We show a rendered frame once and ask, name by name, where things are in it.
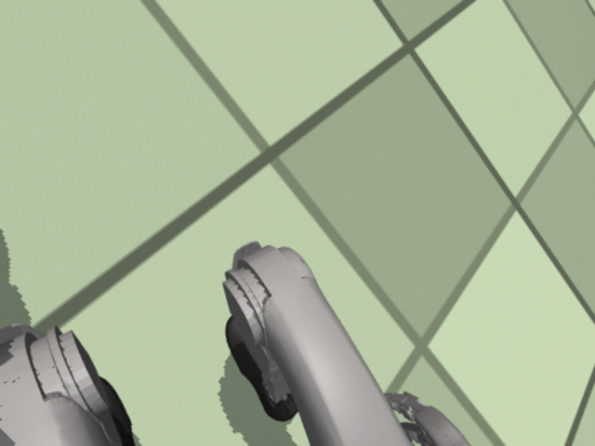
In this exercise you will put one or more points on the left robot foot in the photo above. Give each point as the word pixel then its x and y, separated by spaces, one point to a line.
pixel 119 414

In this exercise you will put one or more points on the right robot foot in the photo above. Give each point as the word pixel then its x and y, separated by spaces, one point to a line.
pixel 281 411

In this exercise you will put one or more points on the right robot hand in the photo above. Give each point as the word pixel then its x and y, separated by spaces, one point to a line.
pixel 432 428

